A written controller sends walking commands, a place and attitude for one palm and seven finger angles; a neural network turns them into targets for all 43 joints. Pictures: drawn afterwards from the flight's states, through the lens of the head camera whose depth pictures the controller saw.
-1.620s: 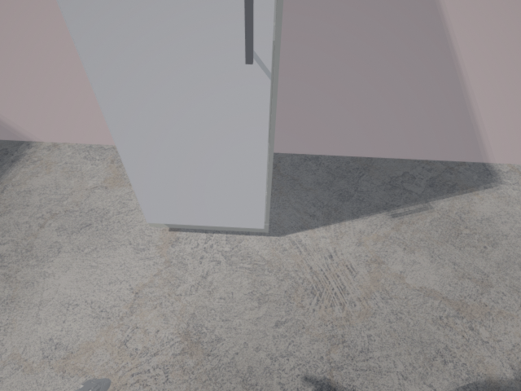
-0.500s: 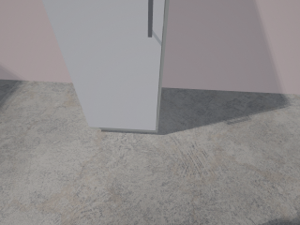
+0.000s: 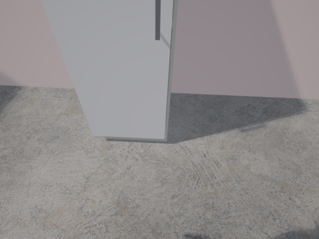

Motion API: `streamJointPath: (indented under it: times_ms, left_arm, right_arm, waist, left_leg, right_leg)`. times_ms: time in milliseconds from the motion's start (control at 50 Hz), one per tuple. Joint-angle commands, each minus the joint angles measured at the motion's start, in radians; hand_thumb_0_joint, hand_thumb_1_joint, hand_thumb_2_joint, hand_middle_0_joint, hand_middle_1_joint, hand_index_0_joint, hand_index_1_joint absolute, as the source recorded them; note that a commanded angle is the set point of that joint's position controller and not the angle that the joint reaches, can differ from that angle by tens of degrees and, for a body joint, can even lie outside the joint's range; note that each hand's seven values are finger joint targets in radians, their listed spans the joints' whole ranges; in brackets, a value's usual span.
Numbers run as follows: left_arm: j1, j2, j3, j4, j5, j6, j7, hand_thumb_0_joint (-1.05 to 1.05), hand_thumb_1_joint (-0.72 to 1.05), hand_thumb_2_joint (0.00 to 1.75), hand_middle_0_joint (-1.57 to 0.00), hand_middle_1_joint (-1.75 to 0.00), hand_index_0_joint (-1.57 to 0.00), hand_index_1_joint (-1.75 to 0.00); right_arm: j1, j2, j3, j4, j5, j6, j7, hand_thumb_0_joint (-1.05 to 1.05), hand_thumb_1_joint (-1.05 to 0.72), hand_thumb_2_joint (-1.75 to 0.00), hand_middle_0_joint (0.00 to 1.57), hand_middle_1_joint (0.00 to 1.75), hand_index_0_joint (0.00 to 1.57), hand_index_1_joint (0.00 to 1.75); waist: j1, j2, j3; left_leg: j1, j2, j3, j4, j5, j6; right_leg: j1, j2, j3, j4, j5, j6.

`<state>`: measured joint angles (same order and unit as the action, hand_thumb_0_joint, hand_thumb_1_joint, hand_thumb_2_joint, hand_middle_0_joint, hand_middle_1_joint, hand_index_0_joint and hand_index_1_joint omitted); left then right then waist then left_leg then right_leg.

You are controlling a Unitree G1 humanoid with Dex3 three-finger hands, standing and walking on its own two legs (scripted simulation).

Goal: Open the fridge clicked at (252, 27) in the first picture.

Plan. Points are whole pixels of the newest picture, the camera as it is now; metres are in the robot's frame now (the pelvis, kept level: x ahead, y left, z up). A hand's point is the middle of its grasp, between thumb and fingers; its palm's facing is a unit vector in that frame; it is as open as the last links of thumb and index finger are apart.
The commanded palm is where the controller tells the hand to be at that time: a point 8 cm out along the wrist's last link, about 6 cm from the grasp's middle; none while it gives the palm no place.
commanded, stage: walk to a spot facing it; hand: right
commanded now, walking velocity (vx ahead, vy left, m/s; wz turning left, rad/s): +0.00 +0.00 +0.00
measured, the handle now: out of the picture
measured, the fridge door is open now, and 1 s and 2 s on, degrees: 0 0 0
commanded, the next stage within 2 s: none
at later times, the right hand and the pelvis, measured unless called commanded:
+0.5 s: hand out of the picture +0.04 -0.17 -0.18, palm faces -0.15 +0.95 -0.28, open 7.4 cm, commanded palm none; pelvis -0.03 +0.03 -0.03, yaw +12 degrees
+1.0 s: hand out of the picture +0.10 -0.19 -0.18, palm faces -0.38 +0.90 -0.24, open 7.4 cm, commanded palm none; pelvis -0.05 -0.02 -0.01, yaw +28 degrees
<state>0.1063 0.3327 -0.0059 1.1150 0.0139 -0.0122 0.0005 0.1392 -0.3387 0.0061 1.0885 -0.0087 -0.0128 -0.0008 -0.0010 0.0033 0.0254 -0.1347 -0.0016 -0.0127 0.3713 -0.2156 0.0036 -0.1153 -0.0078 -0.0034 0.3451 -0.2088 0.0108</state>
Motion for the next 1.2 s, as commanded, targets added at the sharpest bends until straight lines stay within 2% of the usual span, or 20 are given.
streamJointPath:
  times_ms: [0, 40, 100, 180, 240, 300, 360, 380, 400, 420, 460, 560, 840, 920, 940, 960, 980, 1000, 1060, 1180]
  left_arm:
    - [-0.038, 0.207, 0.04, -0.064, -0.006, -0.025, 0.017, 0.0, 0.9, 0.9, -0.2, -0.3, -0.2, -0.3]
    - [-0.032, 0.211, 0.044, -0.068, -0.004, -0.025, 0.021, 0.0, 0.9, 0.9, -0.2, -0.3, -0.2, -0.3]
    - [0.041, 0.095, 0.032, -0.07, -0.002, -0.004, 0.028, 0.0, 0.9, 0.9, -0.2, -0.3, -0.2, -0.3]
    - [0.059, 0.113, 0.058, -0.12, 0.0, 0.017, 0.037, 0.0, 0.9, 0.9, -0.2, -0.3, -0.2, -0.3]
    - [0.048, 0.129, 0.077, -0.158, 0.003, 0.022, 0.038, 0.0, 0.9, 0.9, -0.2, -0.3, -0.2, -0.3]
    - [0.017, 0.135, 0.09, -0.192, 0.005, 0.015, 0.034, 0.0, 0.9, 0.9, -0.2, -0.3, -0.2, -0.3]
    - [-0.056, 0.125, 0.098, -0.229, 0.009, 0.019, 0.032, 0.0, 0.9, 0.9, -0.2, -0.3, -0.2, -0.3]
    - [-0.059, 0.102, 0.097, -0.237, 0.006, 0.028, 0.029, 0.0, 0.9, 0.9, -0.2, -0.3, -0.2, -0.3]
    - [-0.012, 0.007, 0.083, -0.261, -0.001, 0.036, 0.025, 0.0, 0.9, 0.9, -0.2, -0.3, -0.2, -0.3]
    - [-0.038, 0.02, 0.082, -0.282, -0.001, 0.041, 0.026, 0.0, 0.9, 0.9, -0.2, -0.3, -0.2, -0.3]
    - [-0.025, 0.033, 0.094, -0.259, -0.002, 0.044, 0.021, 0.0, 0.9, 0.9, -0.2, -0.3, -0.2, -0.3]
    - [0.039, 0.013, 0.093, -0.217, 0.003, 0.042, 0.022, 0.0, 0.9, 0.9, -0.2, -0.3, -0.2, -0.3]
    - [0.015, 0.0, 0.082, -0.269, -0.008, 0.027, 0.036, 0.0, 0.9, 0.9, -0.2, -0.3, -0.2, -0.3]
    - [0.183, 0.001, 0.087, -0.237, -0.018, 0.01, 0.043, 0.0, 0.9, 0.9, -0.2, -0.3, -0.2, -0.3]
    - [0.231, 0.035, 0.093, -0.229, -0.016, 0.0, 0.051, 0.0, 0.9, 0.9, -0.2, -0.3, -0.2, -0.3]
    - [0.189, 0.12, 0.106, -0.247, -0.004, -0.002, 0.053, 0.0, 0.9, 0.9, -0.2, -0.3, -0.2, -0.3]
    - [0.124, 0.156, 0.111, -0.284, -0.002, 0.007, 0.051, 0.0, 0.9, 0.9, -0.2, -0.3, -0.2, -0.3]
    - [0.048, 0.112, 0.093, -0.311, 0.003, 0.009, 0.048, 0.0, 0.9, 0.9, -0.2, -0.3, -0.2, -0.3]
    - [-0.039, 0.03, 0.067, -0.327, 0.006, -0.006, 0.049, 0.0, 0.9, 0.9, -0.2, -0.3, -0.2, -0.3]
    - [0.192, 0.039, 0.085, -0.254, 0.009, -0.01, 0.047, 0.0, 0.9, 0.9, -0.2, -0.3, -0.2, -0.3]
  right_arm:
    - [-0.034, -0.205, -0.043, -0.066, -0.003, -0.019, -0.013, 0.0, -0.9, -0.9, 0.2, 0.3, 0.2, 0.3]
    - [-0.037, -0.205, -0.046, -0.075, -0.003, -0.015, -0.011, 0.0, -0.9, -0.9, 0.2, 0.3, 0.2, 0.3]
    - [0.026, -0.103, -0.036, -0.076, -0.002, 0.017, -0.018, 0.0, -0.9, -0.9, 0.2, 0.3, 0.2, 0.3]
    - [0.044, -0.105, -0.054, -0.124, -0.008, 0.04, -0.013, 0.0, -0.9, -0.9, 0.2, 0.3, 0.2, 0.3]
    - [0.049, -0.082, -0.063, -0.162, -0.01, 0.052, -0.003, 0.0, -0.9, -0.9, 0.2, 0.3, 0.2, 0.3]
    - [0.071, -0.037, -0.073, -0.194, -0.01, 0.063, 0.007, 0.0, -0.9, -0.9, 0.2, 0.3, 0.2, 0.3]
    - [0.184, -0.03, -0.087, -0.186, -0.015, 0.059, 0.017, 0.0, -0.9, -0.9, 0.2, 0.3, 0.2, 0.3]
    - [0.236, -0.055, -0.098, -0.174, -0.021, 0.049, 0.015, 0.0, -0.9, -0.9, 0.2, 0.3, 0.2, 0.3]
    - [0.251, -0.165, -0.118, -0.182, -0.035, 0.031, -0.002, 0.0, -0.9, -0.9, 0.2, 0.3, 0.2, 0.3]
    - [0.264, -0.175, -0.112, -0.193, -0.016, 0.033, -0.013, 0.0, -0.9, -0.9, 0.2, 0.3, 0.2, 0.3]
    - [0.154, -0.127, -0.117, -0.225, -0.014, 0.035, -0.02, 0.0, -0.9, -0.9, 0.2, 0.3, 0.2, 0.3]
    - [0.147, -0.062, -0.105, -0.228, -0.004, 0.016, -0.016, 0.0, -0.9, -0.9, 0.2, 0.3, 0.2, 0.3]
    - [0.152, -0.088, -0.123, -0.234, -0.021, 0.04, -0.01, 0.0, -0.9, -0.9, 0.2, 0.3, 0.2, 0.3]
    - [0.057, -0.097, -0.126, -0.259, -0.017, 0.051, -0.007, 0.0, -0.9, -0.9, 0.2, 0.3, 0.2, 0.3]
    - [0.043, -0.063, -0.12, -0.275, -0.011, 0.053, -0.004, 0.0, -0.9, -0.9, 0.2, 0.3, 0.2, 0.3]
    - [0.075, 0.003, -0.108, -0.285, -0.001, 0.054, 0.008, 0.0, -0.9, -0.9, 0.2, 0.3, 0.2, 0.3]
    - [0.053, -0.016, -0.119, -0.292, -0.013, 0.055, 0.009, 0.0, -0.9, -0.9, 0.2, 0.3, 0.2, 0.3]
    - [0.074, -0.057, -0.136, -0.276, -0.025, 0.06, 0.016, 0.0, -0.9, -0.9, 0.2, 0.3, 0.2, 0.3]
    - [0.147, -0.026, -0.138, -0.227, -0.032, 0.074, 0.036, 0.0, -0.9, -0.9, 0.2, 0.3, 0.2, 0.3]
    - [0.012, 0.024, -0.11, -0.266, -0.016, 0.07, 0.038, 0.0, -0.9, -0.9, 0.2, 0.3, 0.2, 0.3]
  waist:
    - [-0.002, -0.001, -0.074]
    - [0.0, -0.01, -0.073]
    - [0.006, -0.003, -0.08]
    - [0.01, -0.014, -0.048]
    - [0.006, -0.091, -0.013]
    - [-0.014, -0.213, -0.005]
    - [-0.079, -0.135, -0.023]
    - [-0.105, -0.016, -0.016]
    - [-0.092, 0.37, -0.012]
    - [-0.096, 0.323, -0.013]
    - [-0.049, 0.214, 0.015]
    - [-0.019, 0.084, -0.082]
    - [-0.05, 0.122, -0.09]
    - [0.029, 0.144, -0.128]
    - [0.054, 0.059, -0.132]
    - [0.034, -0.225, -0.106]
    - [0.024, -0.266, -0.033]
    - [-0.013, -0.182, 0.007]
    - [-0.077, -0.104, 0.033]
    - [0.029, -0.142, 0.016]
  left_leg:
    - [0.016, 0.122, -0.092, -0.044, 0.231, 0.025]
    - [-0.003, 0.116, -0.105, -0.03, 0.277, 0.03]
    - [-0.039, 0.111, -0.118, 0.043, 0.382, 0.021]
    - [-0.14, 0.078, -0.129, 0.136, 0.356, 0.021]
    - [-0.224, 0.024, -0.096, 0.265, 0.194, 0.006]
    - [-0.254, 0.011, -0.011, 0.507, -0.269, -0.017]
    - [-0.103, 0.042, 0.007, 0.348, -0.151, -0.007]
    - [-0.026, 0.064, -0.037, 0.174, 0.037, 0.0]
    - [0.006, 0.295, -0.454, -0.045, 0.214, 0.061]
    - [-0.068, 0.358, -0.584, -0.116, 0.302, 0.131]
    - [-0.128, 0.285, -0.515, -0.127, 0.043, 0.143]
    - [-0.001, 0.178, -0.368, -0.063, 0.187, 0.096]
    - [-0.061, 0.152, -0.533, -0.076, 0.126, 0.17]
    - [-0.202, 0.081, -0.495, -0.034, 0.063, 0.087]
    - [-0.346, 0.003, -0.417, 0.05, -0.073, 0.034]
    - [-0.537, -0.13, -0.246, 0.284, -0.229, -0.012]
    - [-0.547, -0.103, -0.104, 0.544, -0.316, -0.052]
    - [-0.473, -0.054, -0.116, 0.706, -0.253, -0.065]
    - [-0.424, -0.034, -0.06, 0.909, -0.111, -0.076]
    - [-0.509, 0.022, -0.001, 0.712, -0.162, -0.097]
  right_leg:
    - [0.024, -0.114, 0.087, -0.035, 0.212, -0.031]
    - [0.046, -0.121, 0.067, -0.014, 0.234, -0.029]
    - [0.051, -0.127, 0.012, 0.056, 0.276, -0.008]
    - [0.038, -0.158, -0.008, 0.101, 0.233, -0.019]
    - [-0.005, -0.227, 0.036, 0.061, 0.151, -0.06]
    - [-0.065, -0.364, 0.095, -0.002, 0.243, -0.166]
    - [-0.169, -0.319, -0.03, 0.174, 0.203, -0.104]
    - [-0.255, -0.233, -0.101, 0.357, 0.06, -0.035]
    - [-0.449, -0.051, -0.161, 0.649, -0.335, 0.047]
    - [-0.45, -0.018, -0.012, 0.771, -0.4, 0.038]
    - [-0.45, -0.062, 0.04, 0.835, -0.263, 0.027]
    - [-0.442, -0.059, 0.044, 0.8, -0.097, 0.058]
    - [-0.279, -0.002, 0.05, 0.401, -0.224, 0.036]
    - [0.0, 0.028, 0.023, 0.081, -0.087, 0.002]
    - [0.142, -0.053, 0.095, -0.027, -0.09, -0.028]
    - [0.214, -0.29, 0.345, -0.155, -0.202, -0.082]
    - [0.022, -0.47, 0.446, -0.177, -0.174, -0.143]
    - [-0.141, -0.441, 0.397, -0.18, -0.156, -0.17]
    - [-0.219, -0.256, 0.106, -0.113, 0.021, -0.111]
    - [0.063, -0.289, 0.063, -0.029, 0.293, -0.159]
